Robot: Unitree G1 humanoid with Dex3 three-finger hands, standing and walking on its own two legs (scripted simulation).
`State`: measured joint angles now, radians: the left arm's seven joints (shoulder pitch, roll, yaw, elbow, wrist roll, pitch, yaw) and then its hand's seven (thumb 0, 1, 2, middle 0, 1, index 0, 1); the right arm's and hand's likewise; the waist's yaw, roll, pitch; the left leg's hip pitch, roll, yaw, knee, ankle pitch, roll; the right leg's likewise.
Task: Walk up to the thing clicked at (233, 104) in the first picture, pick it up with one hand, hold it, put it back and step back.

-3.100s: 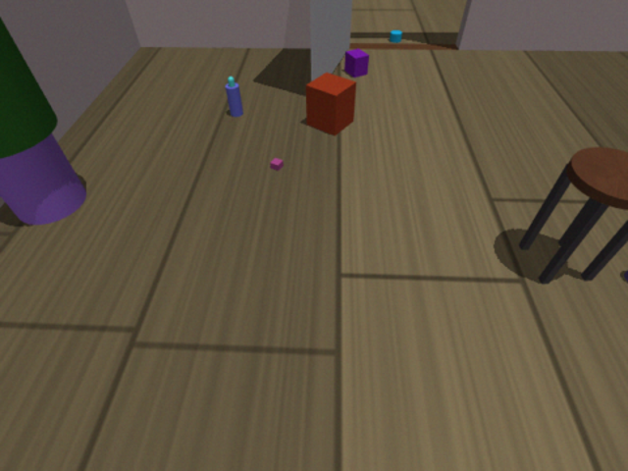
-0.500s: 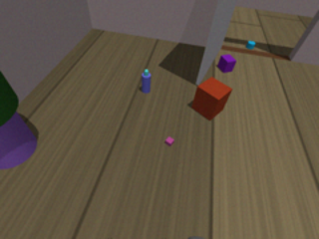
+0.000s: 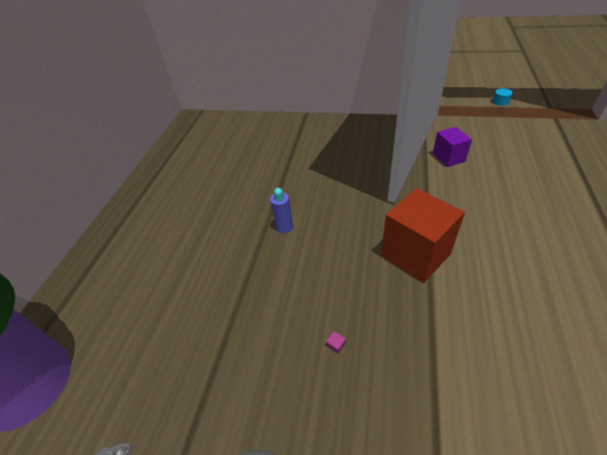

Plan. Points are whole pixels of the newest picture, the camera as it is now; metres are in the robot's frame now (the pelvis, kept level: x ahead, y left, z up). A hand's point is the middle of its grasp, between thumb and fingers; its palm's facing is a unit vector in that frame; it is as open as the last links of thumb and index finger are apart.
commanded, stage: walk up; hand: left
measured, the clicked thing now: (281, 208) +1.22 +0.24 -0.66
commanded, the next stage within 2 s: none
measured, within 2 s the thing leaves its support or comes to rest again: neither
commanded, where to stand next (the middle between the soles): +0.89 +0.01 m, yaw +2 degrees
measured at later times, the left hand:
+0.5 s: hand (152, 400) +0.25 +0.31 -0.16, palm faces +0.01 -0.95 -0.30, open 7.4 cm
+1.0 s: hand (214, 260) +0.51 +0.24 -0.12, palm faces +0.02 -0.92 -0.40, open 7.4 cm
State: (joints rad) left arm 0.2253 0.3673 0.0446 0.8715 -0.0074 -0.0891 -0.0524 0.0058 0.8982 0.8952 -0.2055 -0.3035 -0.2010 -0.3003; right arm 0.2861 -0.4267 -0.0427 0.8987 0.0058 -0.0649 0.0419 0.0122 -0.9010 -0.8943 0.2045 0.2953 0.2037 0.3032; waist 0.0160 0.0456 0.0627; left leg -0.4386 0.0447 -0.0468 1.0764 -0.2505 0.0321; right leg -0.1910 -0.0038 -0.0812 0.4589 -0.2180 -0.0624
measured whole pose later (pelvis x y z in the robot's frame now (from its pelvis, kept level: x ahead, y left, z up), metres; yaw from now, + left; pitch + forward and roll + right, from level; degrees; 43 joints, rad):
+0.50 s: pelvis +0.22 +0.05 +0.00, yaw +3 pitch -3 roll -1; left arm 0.33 0.41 0.03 0.89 -0.01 -0.04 -0.04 0.01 0.90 0.90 -0.20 -0.30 -0.20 -0.30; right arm 0.24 -0.36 -0.04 0.83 0.00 -0.09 0.04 0.01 -0.90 -0.89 0.21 0.30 0.21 0.30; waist 0.01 -0.04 0.09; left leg -0.24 0.00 0.08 0.49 -0.19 0.06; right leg -0.39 -0.01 0.05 1.11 -0.37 -0.03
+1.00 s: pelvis +0.42 -0.02 -0.01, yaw +1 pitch -4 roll +3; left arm 0.21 0.36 0.04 0.85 0.00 -0.09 -0.05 0.01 0.90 0.90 -0.20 -0.30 -0.20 -0.30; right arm 0.34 -0.42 -0.04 0.90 0.00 -0.05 0.03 0.01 -0.90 -0.89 0.20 0.30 0.20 0.30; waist 0.00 0.04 0.10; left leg -0.32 -0.01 0.00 1.09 -0.42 0.04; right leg -0.29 -0.06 -0.05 0.55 -0.20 -0.03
